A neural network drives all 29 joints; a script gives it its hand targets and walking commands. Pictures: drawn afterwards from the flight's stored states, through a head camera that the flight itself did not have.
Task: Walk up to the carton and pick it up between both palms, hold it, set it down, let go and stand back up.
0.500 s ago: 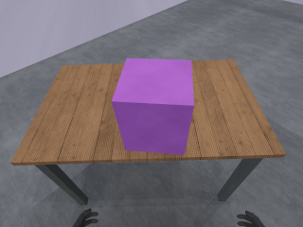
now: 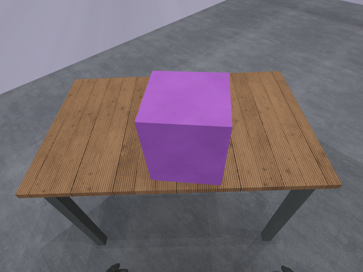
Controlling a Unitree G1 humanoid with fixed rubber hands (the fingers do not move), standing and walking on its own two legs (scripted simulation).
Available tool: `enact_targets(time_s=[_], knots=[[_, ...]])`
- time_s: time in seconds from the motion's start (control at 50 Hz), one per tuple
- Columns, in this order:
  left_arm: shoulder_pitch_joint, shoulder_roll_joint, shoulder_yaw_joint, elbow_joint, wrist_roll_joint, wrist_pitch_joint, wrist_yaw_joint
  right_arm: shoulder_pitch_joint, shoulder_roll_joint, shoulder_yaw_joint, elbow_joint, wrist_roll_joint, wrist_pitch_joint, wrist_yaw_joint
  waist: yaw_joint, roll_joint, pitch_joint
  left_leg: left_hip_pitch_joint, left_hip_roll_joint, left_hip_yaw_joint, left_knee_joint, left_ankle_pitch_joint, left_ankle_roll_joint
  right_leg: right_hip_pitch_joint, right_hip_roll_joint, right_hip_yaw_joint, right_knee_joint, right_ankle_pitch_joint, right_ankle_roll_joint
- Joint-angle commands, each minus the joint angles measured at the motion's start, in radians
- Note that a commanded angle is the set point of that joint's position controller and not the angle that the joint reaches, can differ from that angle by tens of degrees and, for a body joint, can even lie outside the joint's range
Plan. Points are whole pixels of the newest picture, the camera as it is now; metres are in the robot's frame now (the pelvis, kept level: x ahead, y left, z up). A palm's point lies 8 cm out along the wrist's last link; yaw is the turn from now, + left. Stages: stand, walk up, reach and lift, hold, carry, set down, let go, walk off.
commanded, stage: stand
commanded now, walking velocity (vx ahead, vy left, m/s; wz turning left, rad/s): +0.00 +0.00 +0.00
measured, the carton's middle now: (187, 129) +0.50 +0.03 +0.01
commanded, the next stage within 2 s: walk up in 0.66 s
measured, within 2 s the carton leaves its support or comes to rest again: neither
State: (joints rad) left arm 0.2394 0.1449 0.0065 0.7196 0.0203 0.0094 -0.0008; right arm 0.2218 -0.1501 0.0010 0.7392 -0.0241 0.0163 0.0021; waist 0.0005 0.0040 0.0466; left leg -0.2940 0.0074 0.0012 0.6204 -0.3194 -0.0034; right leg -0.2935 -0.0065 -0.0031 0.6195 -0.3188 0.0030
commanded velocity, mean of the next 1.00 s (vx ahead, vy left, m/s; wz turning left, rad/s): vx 0.00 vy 0.00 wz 0.00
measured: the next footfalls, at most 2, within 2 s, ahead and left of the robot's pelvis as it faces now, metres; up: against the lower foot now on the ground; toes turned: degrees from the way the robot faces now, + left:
right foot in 1.32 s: +0.06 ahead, -0.05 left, +0.00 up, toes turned -3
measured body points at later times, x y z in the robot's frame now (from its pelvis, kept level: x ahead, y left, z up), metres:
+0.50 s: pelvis +0.01 +0.00 +0.01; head +0.03 +0.00 +0.46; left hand +0.05 +0.23 -0.14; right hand +0.06 -0.23 -0.14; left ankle +0.01 +0.12 -0.73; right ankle +0.01 -0.12 -0.73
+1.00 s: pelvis +0.01 +0.02 +0.00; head +0.03 +0.01 +0.45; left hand -0.01 +0.25 -0.14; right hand +0.03 -0.23 -0.15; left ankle +0.01 +0.14 -0.71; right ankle +0.01 -0.12 -0.73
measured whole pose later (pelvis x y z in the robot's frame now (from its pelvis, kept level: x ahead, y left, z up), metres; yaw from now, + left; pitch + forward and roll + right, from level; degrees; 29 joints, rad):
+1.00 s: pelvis +0.01 +0.02 +0.00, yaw +0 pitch -2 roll -1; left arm 0.37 0.12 0.07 0.97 0.07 -0.02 0.08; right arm 0.29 -0.21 -0.07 0.98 -0.06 0.04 -0.02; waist 0.00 0.04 0.10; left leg -0.31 0.04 0.02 0.74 -0.45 -0.01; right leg -0.21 -0.02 0.00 0.54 -0.29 0.02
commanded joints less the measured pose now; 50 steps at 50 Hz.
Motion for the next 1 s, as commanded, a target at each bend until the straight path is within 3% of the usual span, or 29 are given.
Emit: enact_targets(time_s=[0.0,0.06,0.14,0.2,0.22,0.24,0.3,0.42,0.54,0.6,0.7,0.72,0.82,0.84,0.88,0.9,0.94,0.98], knots=[[-0.008,0.118,0.045,-0.066,0.001,-0.026,0.008,-0.015,-0.102,-0.040,-0.070,0.003,-0.025,-0.009,-0.002,-0.014,-0.079,0.013,0.035,-0.063,-0.117,0.104,0.033,0.017,-0.041,0.062,-0.123,0.135,-0.033],[0.005,0.117,0.051,-0.040,0.000,-0.027,0.013,0.008,-0.100,-0.047,-0.031,0.003,-0.029,-0.014,-0.003,0.009,-0.079,0.017,0.043,-0.065,-0.130,0.135,0.041,0.023,-0.042,0.060,-0.116,0.166,-0.033],[0.011,0.105,0.053,-0.008,-0.001,-0.026,0.018,0.003,-0.108,-0.051,-0.002,0.002,-0.031,-0.021,0.002,-0.012,-0.062,0.013,0.048,-0.075,-0.137,0.138,0.046,0.022,-0.038,0.055,-0.125,0.154,-0.036],[0.024,0.105,0.060,0.023,0.000,-0.025,0.019,0.007,-0.102,-0.055,0.026,0.004,-0.031,-0.022,0.004,0.012,-0.065,0.020,0.048,-0.076,-0.144,0.151,0.049,0.041,-0.040,0.057,-0.130,0.173,-0.037],[0.023,0.103,0.062,0.036,0.001,-0.025,0.020,0.021,-0.101,-0.057,0.042,0.004,-0.032,-0.024,0.001,-0.008,-0.077,0.028,0.049,-0.075,-0.146,0.171,0.052,0.050,-0.043,0.056,-0.128,0.187,-0.039],[0.022,0.101,0.063,0.042,-0.001,-0.024,0.021,0.024,-0.103,-0.058,0.052,0.003,-0.033,-0.026,0.001,0.013,-0.070,0.024,0.051,-0.077,-0.153,0.180,0.054,0.058,-0.046,0.059,-0.131,0.199,-0.040],[0.049,0.108,0.067,0.082,0.002,-0.028,0.026,0.036,-0.104,-0.062,0.085,0.004,-0.030,-0.029,0.003,-0.022,-0.056,0.048,0.041,-0.068,-0.151,0.185,0.049,0.043,-0.058,0.074,-0.159,0.197,-0.048],[0.060,0.106,0.069,0.152,-0.002,-0.027,0.036,0.049,-0.097,-0.065,0.151,0.006,-0.031,-0.034,-0.003,0.010,-0.044,0.075,0.051,-0.070,-0.181,0.215,0.049,0.065,-0.061,0.075,-0.177,0.226,-0.045],[0.077,0.087,0.064,0.230,-0.005,-0.023,0.039,0.059,-0.093,-0.062,0.225,0.008,-0.028,-0.039,0.000,-0.022,-0.012,0.072,0.057,-0.080,-0.224,0.173,0.047,0.089,-0.062,0.069,-0.213,0.182,-0.043],[0.088,0.073,0.060,0.261,-0.004,-0.025,0.040,0.067,-0.086,-0.058,0.261,0.008,-0.029,-0.041,0.003,0.006,-0.006,0.087,0.057,-0.076,-0.227,0.200,0.045,0.095,-0.066,0.069,-0.221,0.211,-0.041],[0.091,0.070,0.053,0.309,-0.006,-0.025,0.044,0.074,-0.073,-0.052,0.309,0.009,-0.025,-0.044,-0.006,-0.004,0.010,0.110,0.058,-0.078,-0.238,0.203,0.043,0.090,-0.066,0.065,-0.242,0.204,-0.037],[0.078,0.066,0.054,0.317,-0.006,-0.024,0.045,0.082,-0.062,-0.047,0.315,0.011,-0.023,-0.045,-0.009,-0.027,0.021,0.102,0.057,-0.080,-0.241,0.194,0.039,0.098,-0.065,0.064,-0.247,0.188,-0.039],[0.096,0.057,0.048,0.353,-0.003,-0.019,0.048,0.100,-0.059,-0.042,0.354,0.005,-0.023,-0.047,-0.011,-0.006,0.032,0.097,0.059,-0.079,-0.252,0.176,0.040,0.106,-0.066,0.068,-0.254,0.176,-0.038],[0.208,0.157,0.080,0.267,0.030,-0.040,0.070,0.064,-0.223,-0.087,0.257,-0.007,-0.015,-0.042,0.011,0.024,0.041,0.040,0.042,-0.015,-0.123,0.081,0.032,0.130,-0.147,0.184,-0.273,0.102,-0.065],[0.225,0.237,0.111,0.258,0.042,-0.048,0.090,0.064,-0.151,-0.080,0.224,-0.032,-0.003,-0.033,0.017,-0.089,0.063,-0.102,0.036,-0.001,0.010,-0.066,-0.003,0.156,-0.296,0.389,-0.350,-0.050,-0.171],[0.214,0.233,0.118,0.236,0.047,-0.046,0.096,0.071,-0.128,-0.078,0.207,-0.041,0.003,-0.030,0.020,-0.123,0.086,-0.121,0.056,-0.006,0.083,-0.122,-0.007,0.121,-0.336,0.428,-0.361,-0.073,-0.214],[0.211,0.217,0.119,0.208,0.057,-0.046,0.099,0.050,-0.133,-0.084,0.157,-0.042,0.007,-0.022,0.029,-0.132,0.091,-0.173,0.084,-0.027,0.196,-0.189,-0.013,0.115,-0.338,0.416,-0.336,0.024,-0.243],[0.179,0.219,0.122,0.176,0.061,-0.044,0.098,0.063,-0.134,-0.088,0.118,-0.040,0.008,-0.016,0.016,-0.154,0.067,-0.147,0.108,-0.031,0.162,-0.173,-0.011,0.110,-0.314,0.368,-0.283,0.129,-0.224]])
